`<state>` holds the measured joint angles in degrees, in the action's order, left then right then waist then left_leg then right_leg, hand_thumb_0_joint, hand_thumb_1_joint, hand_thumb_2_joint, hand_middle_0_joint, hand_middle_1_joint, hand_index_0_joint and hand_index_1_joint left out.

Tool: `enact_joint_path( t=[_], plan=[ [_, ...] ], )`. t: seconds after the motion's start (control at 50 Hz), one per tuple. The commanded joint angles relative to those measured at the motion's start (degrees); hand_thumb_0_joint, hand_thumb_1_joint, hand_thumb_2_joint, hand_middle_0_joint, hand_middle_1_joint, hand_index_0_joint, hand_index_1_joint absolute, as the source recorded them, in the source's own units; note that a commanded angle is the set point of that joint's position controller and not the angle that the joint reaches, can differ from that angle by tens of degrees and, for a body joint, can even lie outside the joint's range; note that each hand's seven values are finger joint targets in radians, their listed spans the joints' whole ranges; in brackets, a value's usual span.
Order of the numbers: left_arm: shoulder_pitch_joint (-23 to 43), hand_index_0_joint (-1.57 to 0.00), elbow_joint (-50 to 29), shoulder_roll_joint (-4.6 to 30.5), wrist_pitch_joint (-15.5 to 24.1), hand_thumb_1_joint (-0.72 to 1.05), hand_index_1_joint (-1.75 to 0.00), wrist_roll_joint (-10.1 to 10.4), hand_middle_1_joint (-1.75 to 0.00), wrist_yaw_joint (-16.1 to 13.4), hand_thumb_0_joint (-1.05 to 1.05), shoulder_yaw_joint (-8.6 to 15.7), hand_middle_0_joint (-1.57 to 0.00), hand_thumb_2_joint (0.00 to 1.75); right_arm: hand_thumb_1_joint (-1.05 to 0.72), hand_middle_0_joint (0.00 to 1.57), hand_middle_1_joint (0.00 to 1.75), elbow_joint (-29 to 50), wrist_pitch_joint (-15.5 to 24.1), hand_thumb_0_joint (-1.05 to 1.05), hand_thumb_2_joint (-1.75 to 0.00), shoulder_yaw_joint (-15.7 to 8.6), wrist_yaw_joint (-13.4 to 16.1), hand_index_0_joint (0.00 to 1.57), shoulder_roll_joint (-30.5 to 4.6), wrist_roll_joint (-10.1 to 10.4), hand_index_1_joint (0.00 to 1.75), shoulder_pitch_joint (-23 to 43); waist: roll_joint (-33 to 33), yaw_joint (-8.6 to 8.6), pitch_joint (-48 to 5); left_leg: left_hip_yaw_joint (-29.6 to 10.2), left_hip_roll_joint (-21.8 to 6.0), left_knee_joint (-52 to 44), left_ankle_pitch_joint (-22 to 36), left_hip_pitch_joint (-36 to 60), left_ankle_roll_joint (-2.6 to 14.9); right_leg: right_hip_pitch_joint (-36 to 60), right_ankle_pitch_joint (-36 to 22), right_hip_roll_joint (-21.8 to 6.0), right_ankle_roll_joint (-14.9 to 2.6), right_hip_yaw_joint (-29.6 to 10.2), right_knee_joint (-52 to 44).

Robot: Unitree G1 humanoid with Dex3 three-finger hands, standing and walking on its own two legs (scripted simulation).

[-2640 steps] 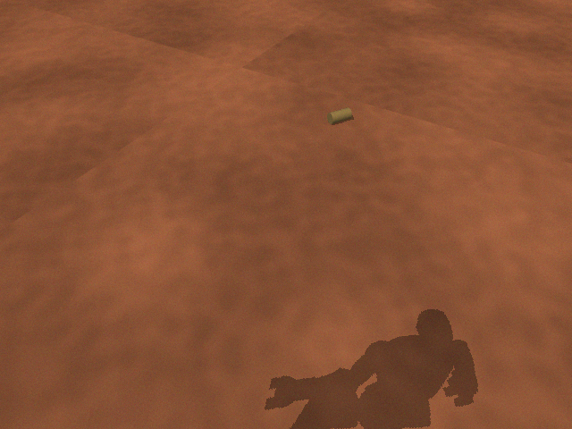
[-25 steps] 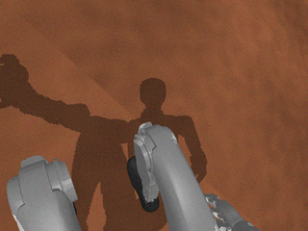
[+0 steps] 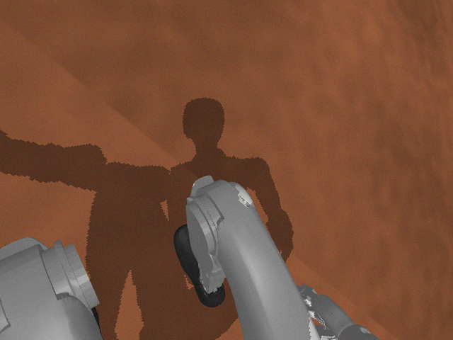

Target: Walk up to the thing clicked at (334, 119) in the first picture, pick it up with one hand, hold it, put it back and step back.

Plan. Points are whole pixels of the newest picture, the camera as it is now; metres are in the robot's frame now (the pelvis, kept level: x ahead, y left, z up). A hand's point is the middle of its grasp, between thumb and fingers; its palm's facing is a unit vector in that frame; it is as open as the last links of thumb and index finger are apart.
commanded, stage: rest palm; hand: left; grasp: from above
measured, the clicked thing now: out of the picture +0.49 +0.37 -0.28
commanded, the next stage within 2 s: close in 1.80 s
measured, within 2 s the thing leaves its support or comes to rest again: neither
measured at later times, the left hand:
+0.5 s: hand out of the picture +0.46 +0.36 -0.24, palm faces -0.45 -0.11 -0.88, open 14.2 cm
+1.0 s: hand out of the picture +0.47 +0.36 -0.23, palm faces -0.45 -0.12 -0.88, open 14.1 cm
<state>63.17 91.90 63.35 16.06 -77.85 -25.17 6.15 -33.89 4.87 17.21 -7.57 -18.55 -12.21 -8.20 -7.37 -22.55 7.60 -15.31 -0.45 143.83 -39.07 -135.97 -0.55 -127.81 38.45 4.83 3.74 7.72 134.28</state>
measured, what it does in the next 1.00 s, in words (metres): stands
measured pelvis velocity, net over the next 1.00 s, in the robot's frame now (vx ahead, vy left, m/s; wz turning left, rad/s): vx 0.00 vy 0.00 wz -0.02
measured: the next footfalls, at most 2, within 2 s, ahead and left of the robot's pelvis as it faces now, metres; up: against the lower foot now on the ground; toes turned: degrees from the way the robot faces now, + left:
none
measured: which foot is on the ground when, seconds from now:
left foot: down 0.00-1.00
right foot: down 0.00-1.00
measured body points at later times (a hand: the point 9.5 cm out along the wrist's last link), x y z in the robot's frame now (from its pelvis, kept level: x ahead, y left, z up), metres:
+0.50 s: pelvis +0.00 +0.00 +0.00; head +0.28 +0.14 +0.32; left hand +0.48 +0.36 -0.19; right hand +0.07 -0.26 -0.05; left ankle +0.07 +0.13 -0.28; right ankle +0.12 -0.13 -0.28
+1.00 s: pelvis +0.00 +0.00 +0.00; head +0.28 +0.14 +0.32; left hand +0.49 +0.36 -0.18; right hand +0.06 -0.26 -0.05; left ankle +0.07 +0.13 -0.28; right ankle +0.12 -0.13 -0.28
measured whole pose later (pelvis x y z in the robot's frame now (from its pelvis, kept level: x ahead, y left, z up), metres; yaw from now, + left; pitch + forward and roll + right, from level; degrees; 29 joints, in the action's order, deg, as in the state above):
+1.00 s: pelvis +0.00 +0.00 +0.00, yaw -1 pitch +28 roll -16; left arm 63.0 92.6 65.4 16.0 -75.6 -25.6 5.4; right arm -33.4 6.8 19.2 -8.5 -19.7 -12.9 -6.1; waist -8.6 -22.6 9.9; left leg -16.6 -0.9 144.9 -40.0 -135.0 -0.7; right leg -126.9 38.3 5.2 4.2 8.8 134.3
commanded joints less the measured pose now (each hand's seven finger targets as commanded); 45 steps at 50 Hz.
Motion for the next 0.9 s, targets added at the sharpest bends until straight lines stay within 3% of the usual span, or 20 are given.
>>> enact_joint_path(
  t=[0.0,0.08,0.12,0.14,0.18,0.22,0.3,0.36,0.4,0.46,0.48,0.5,0.54,0.6,0.72,0.74,0.78,0.8,0.82,0.88],
  plan=[
    [14.8,-0.05,-8.6,12.9,0.2,-0.59,-0.96,1.6,-0.93,-2.1,0.0,0.2,-0.08,1.04,-0.91,0.2,0.3,-0.1,0.1,0.0,-0.9,-6.0,0.6,0.2,-18.9,0.0,0.3,-10.2,33.5,-1.62,-36.1,6.2,-1.9,-14.1,14.6,34.5,0.5,16.9,-15.4,0.7,-5.54,7.5,-11.1],
    [12.8,-0.05,-7.5,15.6,0.3,-0.58,-0.97,2.0,-0.94,-2.3,0.0,2.2,-0.08,1.03,-0.9,0.2,0.3,-0.5,0.1,0.0,-0.9,-5.9,0.5,0.2,-19.1,-0.1,0.3,-10.2,32.0,-1.12,-36.5,6.4,-2.1,-13.4,14.5,33.0,0.93,19.3,-15.9,1.0,-5.16,7.2,-11.5],
    [14.1,-0.05,-8.7,13.3,0.6,-0.58,-0.96,2.1,-0.93,-2.1,0.0,0.3,-0.08,1.03,-0.9,0.2,0.3,0.1,0.2,0.0,-0.9,-5.7,0.5,0.2,-19.1,-0.3,0.3,-9.4,32.7,-1.75,-36.1,6.3,-2.1,-13.2,14.6,33.6,0.8,18.6,-15.7,1.0,-5.37,7.4,-11.7],
    [13.2,-0.05,-7.9,15.0,0.6,-0.57,-0.97,2.2,-0.95,-2.1,0.0,1.6,-0.08,1.03,-0.9,0.2,0.3,-0.5,0.2,0.0,-0.9,-5.9,0.5,0.2,-19.1,-0.3,0.3,-10.0,32.4,-1.42,-36.1,6.1,-2.2,-13.3,14.7,34.0,0.89,18.5,-15.7,1.1,-5.23,7.4,-11.6],
    [15.0,-0.06,-10.0,13.1,1.0,-0.56,-0.96,2.4,-0.93,-1.9,0.0,-0.1,-0.09,1.02,-0.9,0.2,0.3,0.0,0.3,0.0,-0.9,-5.7,0.4,0.2,-19.3,-0.4,0.3,-9.8,32.2,-1.87,-35.9,6.2,-2.0,-12.9,14.6,33.7,0.76,18.3,-15.6,1.0,-5.27,7.7,-11.7],
    [12.3,-0.06,-7.1,15.5,0.9,-0.57,-0.97,2.4,-0.94,-2.3,0.0,1.5,-0.09,1.04,-0.91,0.2,0.3,-0.7,0.3,0.0,-0.91,-5.7,0.4,0.2,-19.4,-0.2,0.3,-9.4,32.2,-1.45,-35.7,5.9,-2.3,-13.4,13.4,33.8,0.77,18.2,-14.5,1.1,-5.17,7.7,-11.7],
    [14.5,-0.06,-9.2,13.3,1.6,-0.56,-0.98,2.1,-0.95,-3.0,0.0,-0.3,-0.08,1.03,-0.9,0.2,0.3,-0.2,0.2,0.0,-0.91,-5.3,0.1,0.2,-19.1,-0.5,0.3,-9.0,34.1,-1.62,-35.9,5.4,-2.4,-14.0,15.4,35.9,0.37,17.7,-15.7,1.0,-5.36,8.2,-10.8],
    [12.7,-0.05,-6.8,15.1,1.5,-0.56,-0.98,1.8,-0.96,-3.4,0.0,1.0,-0.08,1.03,-0.9,0.2,0.3,-0.5,0.3,0.0,-0.91,-5.1,0.0,0.2,-19.5,-0.5,0.3,-9.1,32.4,-1.9,-34.9,5.4,-2.5,-13.2,14.5,34.1,0.6,18.1,-15.3,1.2,-5.13,8.1,-11.0],
    [13.9,-0.07,-8.1,14.6,1.4,-0.55,-0.98,1.4,-0.95,-3.9,0.0,0.3,-0.09,1.03,-0.9,0.2,0.3,-0.2,0.5,0.0,-0.91,-5.2,0.0,0.2,-19.3,-0.6,0.3,-9.2,32.9,-1.91,-35.5,5.9,-2.4,-13.3,14.6,34.5,0.81,19.0,-16.0,1.2,-4.95,7.7,-11.3],
    [14.8,-0.06,-7.5,13.1,1.4,-0.55,-0.98,2.5,-0.97,-4.5,0.0,-0.8,-0.07,1.01,-0.9,0.2,0.3,-0.5,0.9,0.0,-0.9,-5.0,-0.1,0.2,-19.4,-0.5,0.3,-8.3,33.1,-2.06,-34.8,5.3,-2.5,-13.8,13.7,34.4,0.54,17.2,-15.3,1.2,-5.07,8.4,-10.9],
    [12.4,-0.05,-4.7,14.5,1.0,-0.55,-0.99,1.9,-0.97,-4.7,0.0,-0.1,-0.07,1.02,-0.9,0.2,0.3,-0.5,1.0,0.0,-0.9,-4.8,-0.2,0.2,-19.6,-0.5,0.3,-8.4,32.8,-2.01,-34.1,5.1,-2.6,-14.0,13.1,34.5,0.54,17.4,-14.7,1.3,-5.04,8.4,-10.7],
    [13.9,-0.06,-6.5,13.5,1.1,-0.55,-0.98,1.9,-0.96,-4.5,0.0,-1.2,-0.08,1.02,-0.9,0.2,0.3,-0.2,1.2,0.0,-0.91,-5.0,-0.2,0.2,-20.0,-0.5,0.3,-8.5,32.8,-2.39,-33.1,5.4,-2.4,-13.5,13.2,33.0,0.48,17.0,-15.0,1.2,-5.11,8.2,-10.7],
    [13.4,-0.06,-5.5,16.0,1.0,-0.55,-0.98,1.7,-0.96,-5.1,0.0,0.5,-0.08,1.02,-0.9,0.2,0.3,-0.4,1.1,0.0,-0.91,-4.6,-0.2,0.2,-19.7,-0.5,0.3,-8.0,32.9,-1.64,-34.8,4.9,-2.7,-14.2,13.0,34.1,0.46,18.0,-14.7,1.3,-4.99,8.3,-10.5],
    [15.0,-0.06,-7.2,14.6,0.9,-0.55,-0.99,1.9,-0.97,-5.3,0.0,-0.6,-0.08,1.01,-0.91,0.2,0.3,-0.1,1.4,0.0,-0.91,-4.4,-0.4,0.2,-19.7,-0.6,0.3,-8.0,34.2,-1.84,-34.8,4.9,-2.6,-14.3,13.6,34.9,0.23,17.3,-15.3,1.2,-5.17,8.5,-10.2],
    [13.5,-0.07,-5.1,16.1,-0.3,-0.53,-0.98,1.9,-0.96,-4.8,0.0,0.6,-0.09,1.01,-0.91,0.2,0.3,-0.4,2.1,0.0,-0.91,-4.4,-0.5,0.2,-19.8,-0.5,0.3,-8.6,32.3,-2.34,-33.0,5.5,-2.5,-13.4,11.3,32.2,0.71,17.7,-13.6,1.3,-5.03,7.7,-10.9],
    [14.4,-0.07,-5.6,14.8,-0.4,-0.54,-0.98,2.5,-0.97,-4.6,0.0,-0.3,-0.09,1.01,-0.91,0.2,0.3,0.2,2.2,0.0,-0.91,-4.4,-0.5,0.2,-19.6,-0.5,0.3,-8.1,32.1,-2.35,-34.3,5.7,-2.6,-13.5,11.2,32.0,0.95,19.0,-14.2,1.4,-4.78,7.6,-11.4],
    [13.9,-0.07,-6.4,16.2,-0.5,-0.53,-0.98,3.1,-0.97,-4.1,0.0,0.7,-0.08,1.0,-0.91,0.2,0.3,0.1,2.3,0.0,-0.91,-4.5,-0.5,0.2,-20.4,-0.3,0.3,-8.5,32.3,-2.32,-34.2,5.4,-2.5,-13.5,12.1,32.4,0.78,18.7,-14.5,1.2,-4.96,7.9,-11.3],
    [13.7,-0.06,-6.5,14.7,-0.5,-0.54,-0.98,3.1,-0.96,-3.6,0.0,-0.2,-0.08,1.0,-0.91,0.2,0.3,0.0,2.4,0.0,-0.91,-4.6,-0.5,0.2,-20.6,-0.4,0.3,-8.7,32.3,-2.69,-34.1,4.9,-2.7,-13.4,13.5,33.5,0.37,17.8,-15.3,1.0,-5.11,8.1,-11.0],
    [12.5,-0.06,-5.7,16.0,-0.7,-0.55,-0.98,2.9,-0.96,-3.3,0.0,0.8,-0.08,1.0,-0.91,0.2,0.3,-0.6,2.4,0.0,-0.91,-4.7,-0.5,0.2,-20.2,-0.2,0.3,-8.8,32.7,-2.16,-34.4,5.3,-2.7,-13.1,13.7,33.4,0.52,18.2,-15.2,1.3,-5.1,7.8,-10.8],
    [14.2,-0.07,-7.4,15.9,0.0,-0.52,-0.98,3.8,-0.97,-2.9,0.0,0.3,-0.08,0.99,-0.9,0.2,0.3,0.5,1.9,0.0,-0.91,-4.5,-0.2,0.2,-20.5,-0.2,0.3,-8.2,32.4,-1.99,-35.3,5.2,-2.6,-13.1,13.9,33.1,0.37,19.1,-15.3,1.2,-5.25,8.1,-11.2]
  ],
)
